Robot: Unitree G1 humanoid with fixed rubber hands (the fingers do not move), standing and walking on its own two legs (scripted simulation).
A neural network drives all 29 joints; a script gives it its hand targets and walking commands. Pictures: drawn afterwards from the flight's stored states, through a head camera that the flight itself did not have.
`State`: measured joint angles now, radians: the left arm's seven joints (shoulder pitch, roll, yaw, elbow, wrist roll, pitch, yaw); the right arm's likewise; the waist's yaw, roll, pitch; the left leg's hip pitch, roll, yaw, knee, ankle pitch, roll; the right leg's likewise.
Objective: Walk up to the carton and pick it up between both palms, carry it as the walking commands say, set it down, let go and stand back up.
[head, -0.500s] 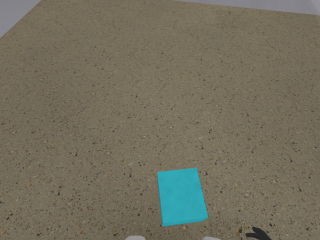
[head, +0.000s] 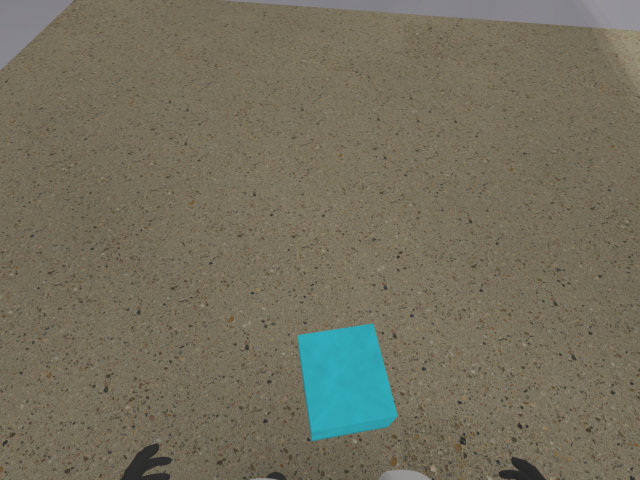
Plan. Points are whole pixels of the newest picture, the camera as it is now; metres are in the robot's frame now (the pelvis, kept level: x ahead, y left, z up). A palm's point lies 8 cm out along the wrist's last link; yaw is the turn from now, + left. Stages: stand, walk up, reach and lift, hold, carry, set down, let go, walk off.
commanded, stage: walk up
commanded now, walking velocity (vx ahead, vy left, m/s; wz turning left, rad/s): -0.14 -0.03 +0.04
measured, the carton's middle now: (342, 381) +0.41 -0.07 -0.70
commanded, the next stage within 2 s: none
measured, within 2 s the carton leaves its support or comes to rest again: neither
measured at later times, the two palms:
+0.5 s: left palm out of the picture +0.06 +0.24 -0.13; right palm out of the picture +0.06 -0.27 -0.12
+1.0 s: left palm out of the picture +0.06 +0.17 -0.12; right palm out of the picture +0.05 -0.35 -0.14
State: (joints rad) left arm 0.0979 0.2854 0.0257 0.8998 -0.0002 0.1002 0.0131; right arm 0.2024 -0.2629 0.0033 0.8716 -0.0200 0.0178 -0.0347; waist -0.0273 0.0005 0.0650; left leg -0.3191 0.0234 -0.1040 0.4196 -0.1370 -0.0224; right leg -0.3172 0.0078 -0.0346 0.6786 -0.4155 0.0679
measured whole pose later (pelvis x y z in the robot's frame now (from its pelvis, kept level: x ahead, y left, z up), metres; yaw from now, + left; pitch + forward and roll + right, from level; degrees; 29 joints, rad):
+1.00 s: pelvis +0.00 -0.10 +0.00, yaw +4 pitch +2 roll +2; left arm 0.18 0.24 0.03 0.94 0.00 0.04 0.01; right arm 0.28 -0.26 0.00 0.90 -0.03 0.03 -0.01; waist -0.02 0.02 0.03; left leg -0.38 0.00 -0.09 0.90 -0.39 -0.05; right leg -0.22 -0.07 -0.12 0.48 -0.28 -0.01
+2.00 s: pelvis -0.06 -0.12 -0.01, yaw +11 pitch +1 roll -1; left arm 0.21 0.23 0.03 0.95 0.00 0.04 0.02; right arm 0.25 -0.22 0.00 0.90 -0.03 0.03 -0.02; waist 0.00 0.01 0.01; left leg -0.26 0.01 -0.07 0.52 -0.27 -0.03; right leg -0.29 -0.05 -0.19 0.53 -0.27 -0.03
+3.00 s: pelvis -0.07 -0.12 -0.03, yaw +8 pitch +3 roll +0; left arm 0.03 0.21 0.03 0.62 0.00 0.34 -0.02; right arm 0.02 -0.23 0.00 0.66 0.00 0.34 0.04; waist 0.00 0.00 0.12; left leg -0.39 0.03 -0.02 0.71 -0.37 -0.02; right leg -0.42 -0.03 -0.13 0.69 -0.32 -0.03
